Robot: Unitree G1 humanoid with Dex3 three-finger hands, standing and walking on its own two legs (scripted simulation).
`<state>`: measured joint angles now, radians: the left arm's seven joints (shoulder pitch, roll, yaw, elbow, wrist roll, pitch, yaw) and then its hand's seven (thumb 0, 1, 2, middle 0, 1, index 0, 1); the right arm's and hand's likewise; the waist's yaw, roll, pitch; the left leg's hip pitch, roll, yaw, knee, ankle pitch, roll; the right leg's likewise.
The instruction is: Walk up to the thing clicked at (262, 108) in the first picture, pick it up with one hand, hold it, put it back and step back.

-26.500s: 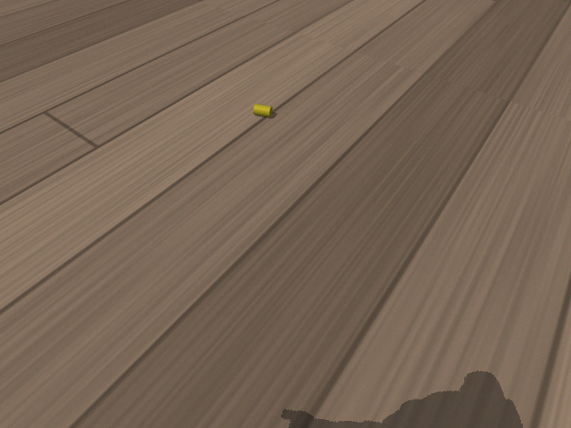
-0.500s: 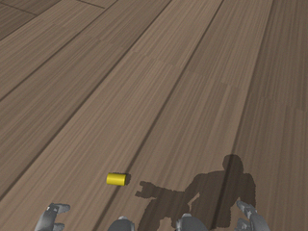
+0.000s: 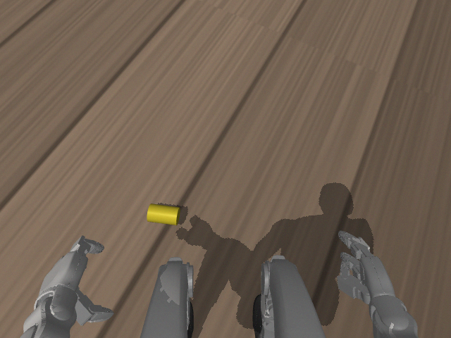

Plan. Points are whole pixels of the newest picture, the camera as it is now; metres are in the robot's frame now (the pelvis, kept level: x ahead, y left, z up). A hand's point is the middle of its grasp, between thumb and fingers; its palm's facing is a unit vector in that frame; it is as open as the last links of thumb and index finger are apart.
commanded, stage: rise first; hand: left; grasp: from above
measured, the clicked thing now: (163, 214) +0.44 +0.21 -0.55
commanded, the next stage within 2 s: approach in 1.78 s
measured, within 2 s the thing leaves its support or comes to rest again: neither
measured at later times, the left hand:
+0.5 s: hand (118, 245) +0.31 +0.28 -0.32, palm faces -0.52 -0.26 -0.82, open 14.0 cm
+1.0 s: hand (128, 231) +0.35 +0.28 -0.39, palm faces -0.51 -0.06 -0.86, open 13.9 cm
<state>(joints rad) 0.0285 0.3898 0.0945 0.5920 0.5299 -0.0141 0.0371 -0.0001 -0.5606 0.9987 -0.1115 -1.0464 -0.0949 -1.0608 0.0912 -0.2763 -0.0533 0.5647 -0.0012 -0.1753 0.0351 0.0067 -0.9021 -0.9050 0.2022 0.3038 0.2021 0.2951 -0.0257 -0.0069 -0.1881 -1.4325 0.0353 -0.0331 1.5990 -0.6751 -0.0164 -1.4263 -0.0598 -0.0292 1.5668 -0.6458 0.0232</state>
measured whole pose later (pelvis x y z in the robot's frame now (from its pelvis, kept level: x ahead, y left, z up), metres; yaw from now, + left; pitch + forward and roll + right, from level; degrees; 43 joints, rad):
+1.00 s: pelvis -0.06 +0.01 -0.23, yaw -4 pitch +33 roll -7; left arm -0.75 0.66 0.08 1.26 1.23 -0.33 0.30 0.00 -0.46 0.98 -0.11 -0.93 -0.12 -0.92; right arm 0.12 -0.27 -0.04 0.75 -0.11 -0.02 0.13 0.00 -0.90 -0.90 0.20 0.30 0.20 0.30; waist -0.15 0.00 -0.10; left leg -2.22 0.00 -0.10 2.33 -0.69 0.00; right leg -2.17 -0.06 -0.03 2.24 -0.65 0.04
